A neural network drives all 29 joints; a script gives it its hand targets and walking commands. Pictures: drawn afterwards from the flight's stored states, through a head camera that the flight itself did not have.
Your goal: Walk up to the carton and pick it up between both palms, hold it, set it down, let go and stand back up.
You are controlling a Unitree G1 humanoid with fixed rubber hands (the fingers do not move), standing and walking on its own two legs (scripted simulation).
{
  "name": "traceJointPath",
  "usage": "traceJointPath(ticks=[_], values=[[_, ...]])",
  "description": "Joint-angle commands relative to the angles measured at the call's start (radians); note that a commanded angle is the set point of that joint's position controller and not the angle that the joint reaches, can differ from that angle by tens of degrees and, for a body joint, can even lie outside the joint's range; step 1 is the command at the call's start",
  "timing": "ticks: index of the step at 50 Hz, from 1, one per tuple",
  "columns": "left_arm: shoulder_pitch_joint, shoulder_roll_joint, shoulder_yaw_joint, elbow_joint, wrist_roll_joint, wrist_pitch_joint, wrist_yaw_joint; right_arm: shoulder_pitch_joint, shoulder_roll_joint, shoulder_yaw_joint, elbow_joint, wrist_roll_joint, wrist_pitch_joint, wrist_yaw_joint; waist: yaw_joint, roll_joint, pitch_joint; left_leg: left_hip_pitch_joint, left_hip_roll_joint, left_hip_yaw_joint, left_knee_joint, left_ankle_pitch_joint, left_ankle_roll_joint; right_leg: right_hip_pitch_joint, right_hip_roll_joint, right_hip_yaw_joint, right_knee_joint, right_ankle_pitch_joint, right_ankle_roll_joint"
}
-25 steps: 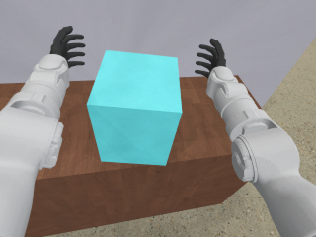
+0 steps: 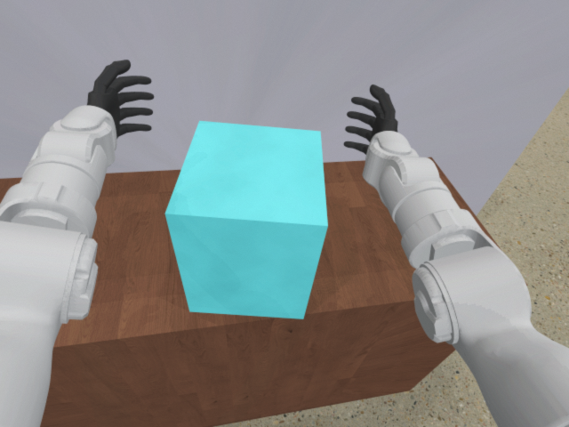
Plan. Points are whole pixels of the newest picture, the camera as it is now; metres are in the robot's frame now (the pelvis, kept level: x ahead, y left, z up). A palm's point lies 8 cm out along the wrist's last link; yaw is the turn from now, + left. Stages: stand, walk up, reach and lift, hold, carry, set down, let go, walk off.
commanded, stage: set down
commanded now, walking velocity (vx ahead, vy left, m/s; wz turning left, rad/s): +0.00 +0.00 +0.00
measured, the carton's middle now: (253, 223) +0.45 -0.01 +0.04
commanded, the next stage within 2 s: none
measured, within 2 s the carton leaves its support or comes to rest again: neither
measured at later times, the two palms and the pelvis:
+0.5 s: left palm (90, 194) +0.40 +0.20 +0.16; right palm (368, 210) +0.36 -0.16 +0.15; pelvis -0.03 +0.00 +0.00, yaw -1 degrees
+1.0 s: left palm (78, 269) +0.33 +0.22 +0.10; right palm (374, 270) +0.30 -0.16 +0.09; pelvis -0.01 +0.01 +0.00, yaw -2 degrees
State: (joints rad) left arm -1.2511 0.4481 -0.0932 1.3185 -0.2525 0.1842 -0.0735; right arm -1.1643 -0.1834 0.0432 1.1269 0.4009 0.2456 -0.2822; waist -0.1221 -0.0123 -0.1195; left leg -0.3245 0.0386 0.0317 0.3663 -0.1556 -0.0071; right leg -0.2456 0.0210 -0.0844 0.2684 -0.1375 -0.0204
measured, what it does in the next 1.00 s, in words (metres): stands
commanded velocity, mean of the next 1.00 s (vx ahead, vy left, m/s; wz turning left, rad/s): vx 0.00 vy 0.00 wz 0.00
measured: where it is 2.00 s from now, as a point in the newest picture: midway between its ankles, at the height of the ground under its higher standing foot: outside the picture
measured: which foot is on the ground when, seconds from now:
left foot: down 0.00-1.00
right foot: down 0.00-1.00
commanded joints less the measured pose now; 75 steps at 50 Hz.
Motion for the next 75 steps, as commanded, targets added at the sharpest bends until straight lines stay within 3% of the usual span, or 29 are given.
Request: traceJointPath(ticks=[1, 3, 6, 9, 11, 13, 18, 21, 25, 28, 32, 34, 36, 39, 43, 48, 52, 55, 57, 65, 70, 75], values=[[-0.171, 0.092, 0.094, -0.262, 0.055, -0.008, -0.013, -0.168, -0.086, 0.018, -0.24, 0.013, -0.049, -0.004, 0.038, 0.061, -0.371, 0.329, -0.05, -0.002, 0.03, 0.432, -0.033, 0.205, 0.03, 0.02, 0.028, 0.419, 0.04], [-0.122, 0.096, 0.137, -0.369, 0.084, -0.005, -0.014, -0.105, -0.069, 0.009, -0.312, -0.001, -0.068, -0.013, 0.045, 0.062, -0.383, 0.334, -0.056, 0.008, 0.037, 0.459, -0.031, 0.254, 0.03, 0.026, 0.04, 0.465, 0.043], [-0.079, 0.102, 0.186, -0.476, 0.116, 0.02, -0.011, -0.06, -0.046, -0.011, -0.414, -0.03, -0.077, -0.02, 0.058, 0.044, -0.353, 0.321, -0.061, 0.02, 0.025, 0.403, -0.021, 0.281, 0.031, 0.028, 0.041, 0.43, 0.053], [-0.107, 0.102, 0.178, -0.531, 0.077, 0.032, -0.001, -0.087, -0.033, -0.052, -0.524, -0.074, -0.076, -0.025, 0.048, 0.025, -0.346, 0.28, -0.061, 0.034, 0.014, 0.259, -0.007, 0.232, 0.023, 0.035, 0.031, 0.306, 0.054], [-0.097, 0.095, 0.171, -0.579, 0.059, 0.026, 0.009, -0.058, -0.018, -0.064, -0.57, -0.089, -0.074, -0.025, 0.052, 0.046, -0.361, 0.275, -0.058, 0.037, 0.015, 0.226, -0.007, 0.213, 0.016, 0.04, 0.035, 0.277, 0.05], [-0.095, 0.098, 0.167, -0.595, 0.05, 0.027, 0.012, -0.038, -0.011, -0.081, -0.586, -0.105, -0.07, -0.026, 0.046, 0.071, -0.377, 0.268, -0.055, 0.034, 0.02, 0.197, -0.011, 0.2, 0.012, 0.043, 0.04, 0.245, 0.044], [-0.014, 0.054, 0.148, -0.477, 0.071, 0.048, 0.003, 0.051, 0.012, -0.107, -0.454, -0.14, -0.016, -0.018, 0.044, 0.09, -0.21, 0.213, -0.041, 0.024, -0.034, -0.009, -0.002, 0.153, 0.006, 0.045, 0.016, 0.008, 0.029], [0.025, 0.047, 0.163, -0.536, 0.077, 0.04, 0.005, 0.09, 0.021, -0.106, -0.495, -0.132, -0.028, -0.021, 0.057, 0.105, -0.233, 0.23, -0.038, 0.022, -0.026, 0.043, -0.013, 0.18, 0.01, 0.043, 0.025, 0.042, 0.026], [0.134, 0.013, 0.183, -0.564, 0.103, 0.057, -0.005, 0.172, 0.026, -0.104, -0.505, -0.14, -0.031, -0.015, 0.065, 0.071, -0.144, 0.261, -0.034, 0.018, -0.038, 0.044, -0.011, 0.185, 0.02, 0.033, 0.013, 0.021, 0.025], [0.207, 0.006, 0.211, -0.658, 0.118, 0.066, -0.007, 0.233, 0.032, -0.098, -0.594, -0.139, -0.053, -0.017, 0.085, 0.048, -0.14, 0.274, -0.036, 0.028, -0.031, 0.097, -0.014, 0.216, 0.024, 0.034, 0.017, 0.049, 0.026], [0.278, -0.01, 0.219, -0.767, 0.121, 0.076, -0.006, 0.313, 0.054, -0.103, -0.695, -0.165, -0.075, -0.015, 0.088, 0.041, -0.105, 0.289, -0.035, 0.035, -0.025, 0.085, -0.016, 0.2, 0.023, 0.03, 0.012, 0.02, 0.026], [0.305, -0.011, 0.221, -0.84, 0.114, 0.078, -0.006, 0.348, 0.06, -0.106, -0.759, -0.167, -0.083, -0.01, 0.096, 0.049, -0.113, 0.292, -0.034, 0.036, -0.019, 0.103, -0.02, 0.198, 0.019, 0.034, 0.013, 0.035, 0.023], [0.326, -0.015, 0.219, -0.934, 0.112, 0.076, 0.004, 0.386, 0.048, -0.114, -0.81, -0.165, -0.092, -0.003, 0.097, 0.093, -0.149, 0.311, -0.029, 0.035, -0.015, 0.117, -0.034, 0.194, 0.02, 0.033, 0.022, 0.035, 0.017], [0.423, -0.041, 0.208, -0.949, 0.113, 0.087, -0.002, 0.48, 0.062, -0.103, -0.821, -0.177, -0.09, 0.002, 0.091, 0.088, -0.105, 0.327, -0.028, 0.032, -0.012, 0.126, -0.038, 0.186, 0.015, 0.039, 0.012, 0.042, 0.016], [0.504, -0.038, 0.224, -1.071, 0.109, 0.104, -0.006, 0.563, 0.056, -0.089, -0.921, -0.162, -0.085, 0.005, 0.116, 0.099, -0.112, 0.328, -0.03, 0.035, -0.016, 0.15, -0.041, 0.211, 0.011, 0.052, 0.012, 0.046, 0.013], [0.649, -0.066, 0.225, -1.131, 0.109, 0.117, -0.008, 0.691, 0.055, -0.082, -0.997, -0.179, -0.085, 0.02, 0.131, 0.068, -0.063, 0.346, -0.022, 0.035, -0.022, 0.161, -0.04, 0.203, 0.013, 0.057, 0.001, 0.023, 0.01], [0.77, -0.088, 0.231, -1.153, 0.124, 0.101, -0.027, 0.825, 0.08, -0.062, -1.023, -0.2, -0.09, 0.023, 0.131, 0.039, 0.015, 0.357, -0.026, 0.032, -0.029, 0.157, -0.034, 0.197, 0.005, 0.07, -0.017, 0.023, 0.008], [0.856, -0.079, 0.231, -1.247, 0.113, 0.064, -0.027, 0.909, 0.087, -0.047, -1.116, -0.196, -0.123, 0.024, 0.147, 0.05, -0.014, 0.36, -0.029, 0.035, -0.017, 0.226, -0.036, 0.221, 0.003, 0.077, -0.008, 0.092, 0.008], [0.904, -0.077, 0.228, -1.268, 0.11, 0.041, -0.026, 0.955, 0.083, -0.045, -1.148, -0.208, -0.152, 0.029, 0.149, 0.054, -0.023, 0.38, -0.026, 0.029, -0.006, 0.267, -0.043, 0.216, 0.005, 0.077, -0.009, 0.113, 0.005], [1.031, -0.055, 0.187, -1.29, 0.071, -0.072, -0.024, 1.106, 0.101, -0.039, -1.188, -0.241, -0.201, 0.058, 0.162, 0.075, 0.044, 0.336, -0.014, 0.008, -0.021, 0.189, -0.034, 0.171, -0.017, 0.095, -0.027, 0.008, -0.018], [1.197, -0.058, 0.181, -1.27, 0.085, -0.141, -0.037, 1.262, 0.11, -0.008, -1.158, -0.243, -0.255, 0.068, 0.164, 0.065, 0.04, 0.367, -0.018, -0.005, -0.002, 0.28, -0.031, 0.197, -0.023, 0.111, -0.022, 0.097, -0.016], [1.211, -0.039, 0.151, -1.243, 0.057, -0.205, -0.04, 1.286, 0.124, -0.02, -1.147, -0.271, -0.295, 0.074, 0.159, 0.061, 0.099, 0.318, -0.016, -0.013, -0.02, 0.175, -0.023, 0.142, -0.036, 0.114, -0.035, -0.011, -0.02]])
